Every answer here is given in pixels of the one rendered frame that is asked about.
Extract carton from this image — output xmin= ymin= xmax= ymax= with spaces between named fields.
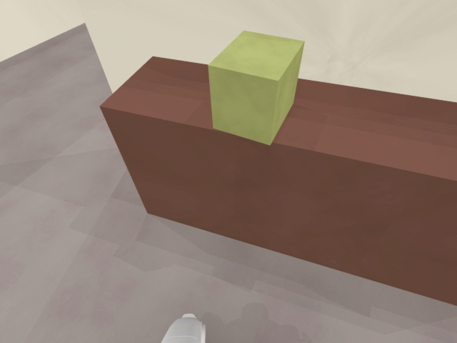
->
xmin=208 ymin=31 xmax=305 ymax=145

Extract robot left thigh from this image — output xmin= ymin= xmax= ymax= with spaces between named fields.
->
xmin=161 ymin=317 xmax=206 ymax=343

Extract pedestal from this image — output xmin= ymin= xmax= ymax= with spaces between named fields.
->
xmin=100 ymin=56 xmax=457 ymax=306

